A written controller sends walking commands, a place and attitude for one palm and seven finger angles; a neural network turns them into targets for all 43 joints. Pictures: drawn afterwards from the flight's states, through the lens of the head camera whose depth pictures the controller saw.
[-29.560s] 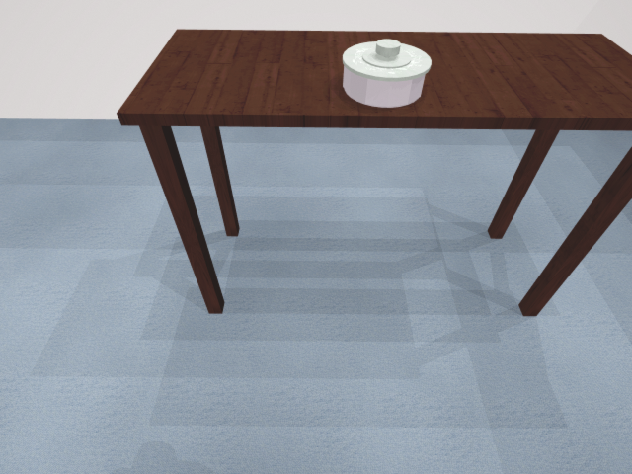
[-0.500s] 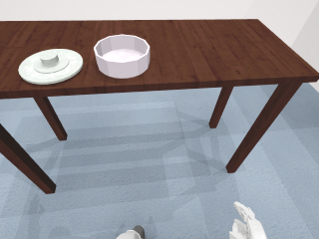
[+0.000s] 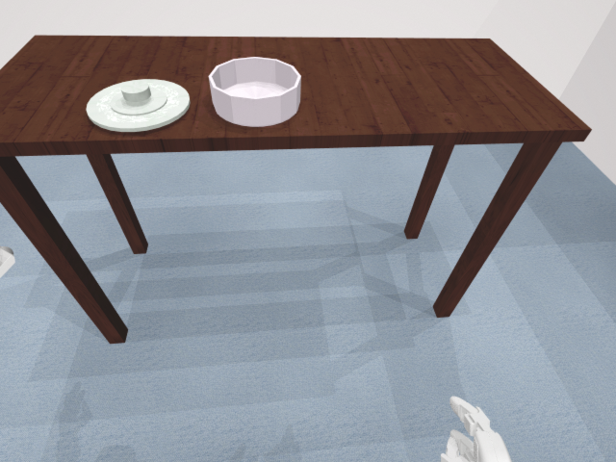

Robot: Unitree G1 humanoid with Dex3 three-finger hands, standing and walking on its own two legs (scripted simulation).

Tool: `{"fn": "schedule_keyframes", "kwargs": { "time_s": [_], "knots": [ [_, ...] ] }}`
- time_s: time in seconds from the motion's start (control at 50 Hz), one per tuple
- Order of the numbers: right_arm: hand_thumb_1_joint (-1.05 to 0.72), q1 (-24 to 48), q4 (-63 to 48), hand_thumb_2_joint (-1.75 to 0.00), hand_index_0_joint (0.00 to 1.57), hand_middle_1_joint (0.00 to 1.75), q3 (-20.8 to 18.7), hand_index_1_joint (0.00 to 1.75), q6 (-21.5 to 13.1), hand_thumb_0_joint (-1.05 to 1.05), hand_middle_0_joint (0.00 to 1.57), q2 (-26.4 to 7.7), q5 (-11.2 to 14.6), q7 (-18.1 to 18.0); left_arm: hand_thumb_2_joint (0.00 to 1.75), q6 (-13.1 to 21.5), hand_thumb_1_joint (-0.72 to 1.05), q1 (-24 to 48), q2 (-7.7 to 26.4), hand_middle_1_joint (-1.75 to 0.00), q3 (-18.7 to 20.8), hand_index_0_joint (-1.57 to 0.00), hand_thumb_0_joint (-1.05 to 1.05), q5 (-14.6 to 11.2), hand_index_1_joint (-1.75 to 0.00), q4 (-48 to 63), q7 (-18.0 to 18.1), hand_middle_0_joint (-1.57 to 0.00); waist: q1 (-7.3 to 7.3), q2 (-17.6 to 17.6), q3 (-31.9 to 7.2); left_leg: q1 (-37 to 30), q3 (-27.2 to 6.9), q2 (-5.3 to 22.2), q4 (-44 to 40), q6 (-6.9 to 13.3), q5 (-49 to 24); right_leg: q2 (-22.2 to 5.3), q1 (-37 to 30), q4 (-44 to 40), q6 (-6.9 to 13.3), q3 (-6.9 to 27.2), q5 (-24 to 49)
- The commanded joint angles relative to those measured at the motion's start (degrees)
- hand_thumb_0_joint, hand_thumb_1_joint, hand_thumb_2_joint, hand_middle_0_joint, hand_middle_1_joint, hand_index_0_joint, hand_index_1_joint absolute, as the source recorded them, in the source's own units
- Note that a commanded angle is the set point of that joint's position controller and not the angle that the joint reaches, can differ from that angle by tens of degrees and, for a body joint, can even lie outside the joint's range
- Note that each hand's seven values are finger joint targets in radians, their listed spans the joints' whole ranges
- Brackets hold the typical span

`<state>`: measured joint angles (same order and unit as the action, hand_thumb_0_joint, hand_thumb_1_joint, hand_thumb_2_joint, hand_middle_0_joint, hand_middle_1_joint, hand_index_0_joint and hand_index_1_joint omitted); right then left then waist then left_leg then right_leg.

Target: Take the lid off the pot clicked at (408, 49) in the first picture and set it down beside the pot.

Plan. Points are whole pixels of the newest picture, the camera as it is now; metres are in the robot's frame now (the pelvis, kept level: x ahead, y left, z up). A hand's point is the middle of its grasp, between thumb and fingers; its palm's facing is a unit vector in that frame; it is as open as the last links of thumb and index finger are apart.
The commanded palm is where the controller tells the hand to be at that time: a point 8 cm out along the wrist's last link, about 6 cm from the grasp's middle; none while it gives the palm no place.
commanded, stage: stop stepping back and stand still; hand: left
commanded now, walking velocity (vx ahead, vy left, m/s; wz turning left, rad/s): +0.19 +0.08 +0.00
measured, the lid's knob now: (136, 91) +0.74 +0.36 +0.10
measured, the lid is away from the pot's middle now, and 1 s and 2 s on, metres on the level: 0.24 0.24 0.24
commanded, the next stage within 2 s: let the arm hang, fingers relaxed in 1.62 s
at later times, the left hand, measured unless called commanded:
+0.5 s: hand (113, 338) +0.20 +0.19 +0.16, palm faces +0.31 -0.82 -0.48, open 7.4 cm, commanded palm none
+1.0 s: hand out of the picture -0.01 +0.20 -0.18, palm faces +0.05 -0.96 -0.27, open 7.3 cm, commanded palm none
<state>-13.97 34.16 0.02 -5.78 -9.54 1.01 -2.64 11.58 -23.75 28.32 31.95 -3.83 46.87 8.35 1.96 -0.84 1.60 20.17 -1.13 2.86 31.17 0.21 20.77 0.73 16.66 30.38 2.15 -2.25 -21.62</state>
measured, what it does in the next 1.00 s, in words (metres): steps on the spot: left foot, then right foot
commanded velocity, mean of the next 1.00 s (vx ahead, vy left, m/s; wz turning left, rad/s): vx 0.04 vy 0.05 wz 0.00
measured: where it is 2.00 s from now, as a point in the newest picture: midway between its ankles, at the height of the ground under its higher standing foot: outside the picture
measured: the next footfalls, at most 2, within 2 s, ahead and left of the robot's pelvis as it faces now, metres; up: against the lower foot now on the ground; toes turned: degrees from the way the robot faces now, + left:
left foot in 0.22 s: +0.02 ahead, +0.14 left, +0.00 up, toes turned +2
right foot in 0.46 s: +0.02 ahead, -0.12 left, +0.00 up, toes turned +2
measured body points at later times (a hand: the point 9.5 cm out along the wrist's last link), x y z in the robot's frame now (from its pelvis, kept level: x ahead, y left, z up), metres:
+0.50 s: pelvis -0.03 -0.03 -0.02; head -0.03 -0.05 +0.43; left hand +0.18 +0.23 +0.18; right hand +0.12 -0.26 -0.14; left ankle -0.03 +0.13 -0.72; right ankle -0.05 -0.14 -0.74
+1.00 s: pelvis +0.01 -0.01 -0.01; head +0.05 -0.02 +0.43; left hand -0.01 +0.25 -0.15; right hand +0.04 -0.24 -0.17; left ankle +0.05 +0.12 -0.74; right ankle -0.02 -0.12 -0.74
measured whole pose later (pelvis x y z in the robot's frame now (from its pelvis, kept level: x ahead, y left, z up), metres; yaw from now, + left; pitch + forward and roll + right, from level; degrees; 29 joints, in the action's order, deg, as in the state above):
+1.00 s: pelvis +0.01 -0.01 -0.01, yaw +3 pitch +1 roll +1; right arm -17.1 53.7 -2.0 2.2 -10.6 -0.5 -1.2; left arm -1.7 -18.8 13.2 1.1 0.2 -56.9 0.6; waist 0.0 0.2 4.7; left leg 21.1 2.2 0.5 33.1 -0.1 12.8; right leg -0.6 14.3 34.2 0.6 -0.1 -20.9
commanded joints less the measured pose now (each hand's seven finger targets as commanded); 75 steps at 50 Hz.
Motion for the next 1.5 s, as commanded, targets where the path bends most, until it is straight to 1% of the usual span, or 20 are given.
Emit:
{"fn": "schedule_keyframes", "kwargs": {
  "time_s": [0.0,0.14,0.18,0.2,0.28,0.38,0.4,0.42,0.44,0.48,0.52,0.68,0.7,0.74,0.78,0.8,0.84,0.9,0.94,1.48],
  "knots": [
    [-0.90,7.8,-5.4,-0.90,0.20,0.30,-4.2,0.30,-1.0,0.00,0.20,-8.6,-0.6,-0.4,0.90,2.5,0.90,8.9,13.1,-0.30,7.7,-0.20,0.00,0.4,-0.30,10.7,1.2,-0.20,-1.52,-9.7,-7.2,4.7,4.5,-5.3,32.0,0.0,5.2,-18.6,4.9,-18.7,9.8,28.2,-21.5],
    [-0.90,8.7,-4.8,-0.90,0.20,0.30,-2.3,0.30,-1.2,0.00,0.20,-9.4,1.2,-2.2,0.90,1.6,0.90,21.1,7.6,-0.30,1.0,-0.20,0.00,0.2,-0.30,-11.8,1.2,-0.20,0.39,-6.8,4.8,-12.2,3.5,-0.6,2.5,3.3,10.5,-11.6,23.7,-13.8,2.9,10.7,-27.5],
    [-0.90,7.4,-6.3,-0.90,0.20,0.30,-2.4,0.30,-2.2,0.00,0.20,-12.3,1.0,-2.3,0.90,2.5,0.90,22.9,6.3,-0.30,-0.2,-0.20,0.00,-0.4,-0.30,-9.7,1.3,-0.20,1.05,19.5,6.6,-5.1,-20.6,12.2,-19.4,10.5,31.5,2.7,22.9,20.2,-2.3,-0.2,-13.4],
    [-0.90,6.9,-8.4,-0.90,0.20,0.30,-2.5,0.30,-3.1,0.00,0.20,-11.0,1.4,-1.4,0.90,3.1,0.90,27.2,8.2,-0.30,0.8,-0.20,0.00,0.6,-0.30,-5.8,1.1,-0.20,0.63,23.3,6.3,6.0,-29.4,19.6,-24.6,14.3,33.7,3.5,20.1,41.5,-2.8,3.1,-8.5],
    [-0.90,8.9,-8.5,-0.90,0.20,0.30,-3.9,0.30,-3.4,0.00,0.20,-9.0,1.1,1.2,0.90,3.4,0.90,13.4,9.2,-0.30,3.4,-0.20,0.00,-0.1,-0.30,0.6,0.1,-0.20,-1.29,7.6,-1.6,0.6,-20.4,15.1,-18.1,13.2,19.3,-2.1,23.0,44.9,-2.6,6.9,-1.5],
    [-0.90,9.2,-8.6,-0.90,0.20,0.30,-1.9,0.30,-3.5,0.00,0.20,-7.0,-0.3,0.7,0.90,4.0,0.90,1.9,12.2,-0.30,6.9,-0.20,0.00,-0.4,-0.30,20.0,1.7,-0.20,-2.33,17.8,-10.3,0.6,-4.8,8.5,-13.1,5.9,10.6,0.4,-6.1,3.4,-2.2,-4.1,-2.9],
    [-0.90,9.9,0.7,-0.90,0.20,0.30,-8.2,0.30,-3.9,0.00,0.20,-20.7,-0.5,2.2,0.90,-8.3,0.90,1.0,-9.8,-0.30,-23.9,-0.20,0.00,4.7,-0.30,-44.9,-6.2,-0.20,0.64,4.0,-9.7,5.9,0.9,2.1,11.1,1.3,3.1,-9.0,-7.9,-3.4,-0.8,2.5,16.8],
    [-0.90,1.4,1.2,-0.90,0.20,0.30,-6.8,0.30,-1.3,0.00,0.20,-9.3,-0.2,2.8,0.90,-12.4,0.90,-2.2,-11.1,-0.30,-24.9,-0.20,0.00,6.9,-0.30,-47.8,-7.7,-0.20,1.22,-10.8,-14.4,16.1,2.6,0.9,23.7,-1.7,11.5,-20.8,-15.7,-1.7,5.0,20.9,22.8],
    [-0.90,3.6,-1.5,-0.90,0.20,0.30,-5.8,0.30,-0.8,0.00,0.20,-10.3,-0.2,2.6,0.90,-13.9,0.90,-2.4,-10.4,-0.30,-25.3,-0.20,0.00,7.2,-0.30,-45.7,-8.0,-0.20,-0.36,-8.9,-12.8,19.8,-0.6,2.5,29.1,-1.8,17.7,-26.3,-11.7,-1.9,8.4,23.0,25.4],
    [-0.90,1.0,-2.4,-0.90,0.20,0.30,-3.5,0.30,1.9,0.00,0.20,-8.9,-0.1,3.8,0.90,-10.5,0.90,-1.0,-5.8,-0.30,-22.3,-0.20,0.00,7.0,-0.30,-50.0,-8.8,-0.20,-2.50,-7.5,-9.4,18.7,4.6,0.1,30.0,-1.2,14.4,-21.7,-7.1,-2.5,9.7,15.5,25.8],
    [-0.90,3.1,-0.6,-0.90,0.20,0.30,-4.2,0.30,3.1,0.00,0.20,-11.2,-1.8,3.9,0.90,-10.0,0.90,3.3,-6.6,-0.30,-24.1,-0.20,0.00,6.7,-0.30,-57.0,-6.8,-0.20,-2.35,-23.8,-5.8,24.8,2.1,-0.2,37.7,-1.4,11.5,-19.9,-12.5,-0.3,9.4,13.7,47.5],
    [-0.90,-1.8,7.6,-0.90,0.20,0.30,-4.0,0.30,7.0,0.00,0.20,-7.5,-1.5,3.4,0.90,-10.7,0.90,9.4,-4.2,-0.30,-26.8,-0.20,0.00,5.3,-0.30,-84.3,-6.5,-0.20,1.56,-4.9,1.6,-1.8,5.4,-2.1,6.1,-0.9,-4.7,-15.0,1.1,-4.0,3.7,6.4,26.4],
    [-0.90,-4.8,9.4,-0.90,0.20,0.30,-3.9,0.30,6.4,0.00,0.20,-8.4,-1.4,3.3,0.90,-11.0,0.90,8.4,-5.8,-0.30,-27.4,-0.20,0.00,4.8,-0.30,-86.6,-6.7,-0.20,2.02,1.6,-0.7,-9.0,3.1,-1.6,0.1,-0.1,-12.0,-11.9,3.5,0.0,1.2,4.7,18.7],
    [-0.90,-8.8,9.8,-0.90,0.20,0.30,-5.5,0.30,5.9,0.00,0.20,-14.5,-2.2,2.0,0.90,-11.9,0.90,2.4,-12.0,-0.30,-28.1,-0.20,0.00,3.7,-0.30,-88.7,-7.0,-0.20,1.43,25.5,-8.7,-17.6,-19.4,14.2,-9.0,9.6,-19.1,-2.0,11.4,16.2,-3.7,-0.5,-13.3],
    [-0.90,-7.1,9.8,-0.90,0.20,0.30,-5.4,0.30,6.7,0.00,0.20,-14.7,-2.6,1.7,0.90,-12.0,0.90,1.7,-12.3,-0.30,-29.0,-0.20,0.00,4.1,-0.30,-90.8,-7.7,-0.20,0.77,15.8,-6.6,-9.1,-18.3,14.0,-14.0,11.2,1.1,-0.7,7.6,23.6,-1.5,2.6,-14.0],
    [-0.90,-5.0,10.5,-0.90,0.20,0.30,-5.2,0.30,6.2,0.00,0.20,-13.8,-2.5,1.3,0.90,-12.3,0.90,3.8,-12.4,-0.30,-28.7,-0.20,0.00,4.5,-0.30,-93.1,-8.0,-0.20,-0.01,23.4,-5.5,-6.9,-16.9,11.0,-16.1,9.1,4.4,-1.1,9.6,23.1,-2.0,1.7,-11.5],
    [-0.90,-3.2,11.5,-0.90,0.20,0.30,-4.1,0.30,6.2,0.00,0.20,-10.9,-2.3,0.8,0.90,-12.8,0.90,5.6,-11.5,-0.30,-29.0,-0.20,0.00,4.2,-0.30,-95.5,-8.6,-0.20,-0.35,20.2,-3.3,-3.0,-14.0,10.9,-15.6,8.9,0.5,-2.0,6.4,20.8,-1.9,2.5,-9.3],
    [-0.90,-3.5,14.3,-0.90,0.20,0.30,-3.9,0.30,6.3,0.00,0.20,-10.1,-1.8,0.6,0.90,-12.0,0.90,2.1,-13.6,-0.30,-30.4,-0.20,0.00,4.0,-0.30,-100.2,-8.7,-0.20,-2.55,6.2,-5.7,-4.8,-6.7,7.0,-9.1,5.8,-7.3,-1.0,-3.9,-0.9,-2.6,0.6,1.3],
    [-0.90,-4.7,15.9,-0.90,0.20,0.30,-3.5,0.30,6.3,0.00,0.20,-6.4,-0.8,1.0,0.90,-11.1,0.90,3.3,-10.6,-0.30,-30.3,-0.20,0.00,4.2,-0.30,-101.6,-7.5,-0.20,-1.16,-5.8,-3.4,-3.1,-0.7,1.3,-1.9,1.9,-7.6,-7.1,-4.8,-10.4,0.0,11.4,6.9],
    [-0.90,-6.4,27.6,-0.90,0.20,0.30,-3.0,0.30,6.2,0.00,0.20,-2.6,-1.5,0.0,0.90,-11.0,0.90,7.1,-14.6,-0.30,-29.4,-0.20,0.00,3.9,-0.30,-107.7,-5.6,-0.20,-0.69,0.7,0.9,-13.6,0.9,3.5,-6.1,2.0,-24.5,-5.1,-7.2,-9.2,-0.4,6.0,24.1]
  ]
}}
